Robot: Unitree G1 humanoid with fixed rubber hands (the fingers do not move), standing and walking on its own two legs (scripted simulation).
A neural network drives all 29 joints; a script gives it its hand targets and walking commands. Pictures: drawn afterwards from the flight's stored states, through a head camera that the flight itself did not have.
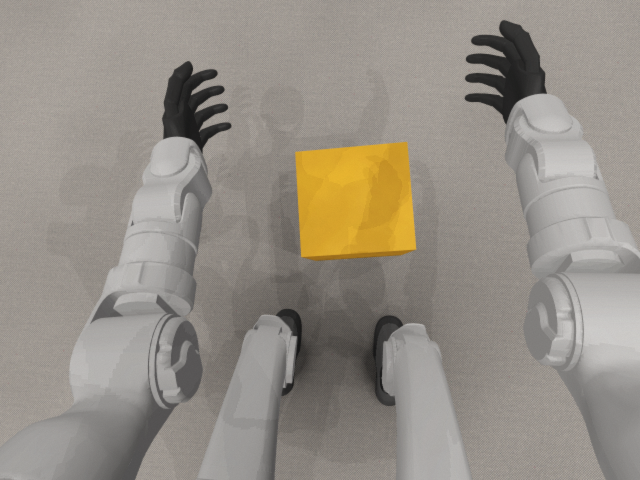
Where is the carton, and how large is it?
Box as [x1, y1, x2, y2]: [295, 142, 415, 260]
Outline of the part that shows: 406,142 295,152 301,256 315,260 397,255 415,249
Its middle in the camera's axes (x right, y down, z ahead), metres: +0.07 -0.06 +0.84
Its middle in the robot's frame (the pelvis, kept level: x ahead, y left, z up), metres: +0.47 +0.00 -0.50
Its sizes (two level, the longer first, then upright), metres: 0.210 0.200 0.250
